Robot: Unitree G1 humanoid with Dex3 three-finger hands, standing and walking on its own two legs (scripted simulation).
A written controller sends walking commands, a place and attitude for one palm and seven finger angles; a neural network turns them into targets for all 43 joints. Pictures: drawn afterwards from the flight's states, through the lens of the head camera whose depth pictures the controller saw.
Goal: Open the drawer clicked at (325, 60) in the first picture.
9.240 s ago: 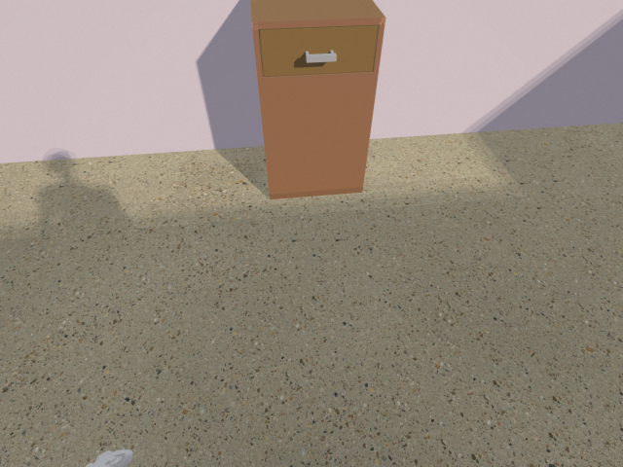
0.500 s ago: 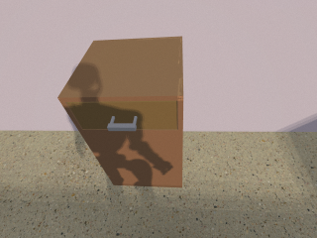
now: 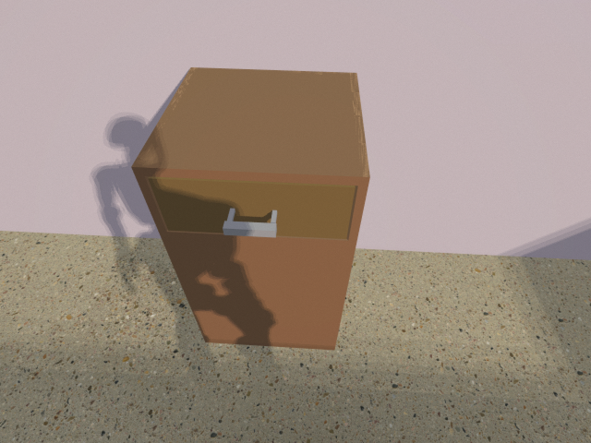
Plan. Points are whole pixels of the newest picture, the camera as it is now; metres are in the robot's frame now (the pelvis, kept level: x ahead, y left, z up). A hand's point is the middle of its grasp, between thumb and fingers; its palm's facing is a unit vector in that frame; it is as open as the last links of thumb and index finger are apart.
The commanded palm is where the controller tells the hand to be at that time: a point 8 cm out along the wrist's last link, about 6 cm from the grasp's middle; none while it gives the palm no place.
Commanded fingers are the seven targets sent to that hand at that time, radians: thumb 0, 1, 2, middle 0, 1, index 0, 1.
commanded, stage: come to a stop and stand still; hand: left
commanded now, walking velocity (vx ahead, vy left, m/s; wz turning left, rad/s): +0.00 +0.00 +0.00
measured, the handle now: (251, 221) +0.55 +0.13 -0.08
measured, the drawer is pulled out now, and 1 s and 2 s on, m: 0.00 0.00 0.00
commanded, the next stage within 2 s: look again from close up in 0.92 s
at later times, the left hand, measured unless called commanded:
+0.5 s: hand out of the picture +0.03 +0.16 -0.18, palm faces +0.01 -0.99 -0.16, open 7.3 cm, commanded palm none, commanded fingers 0.00 0.90 0.90 -0.20 -0.30 -0.20 -0.30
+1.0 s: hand out of the picture +0.05 +0.15 -0.17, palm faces +0.01 -0.99 -0.17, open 7.3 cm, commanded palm none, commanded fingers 0.00 0.90 0.90 -0.20 -0.30 -0.20 -0.30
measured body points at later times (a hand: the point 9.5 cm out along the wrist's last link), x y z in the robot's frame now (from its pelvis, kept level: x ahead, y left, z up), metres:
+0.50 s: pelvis +0.05 +0.00 +0.00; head +0.05 +0.00 +0.45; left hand +0.04 +0.21 -0.16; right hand +0.05 -0.22 -0.16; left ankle +0.02 +0.09 -0.74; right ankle +0.04 -0.11 -0.74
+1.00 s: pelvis +0.07 -0.01 +0.00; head +0.07 -0.01 +0.45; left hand +0.06 +0.21 -0.16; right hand +0.05 -0.22 -0.16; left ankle +0.02 +0.09 -0.74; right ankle +0.04 -0.11 -0.74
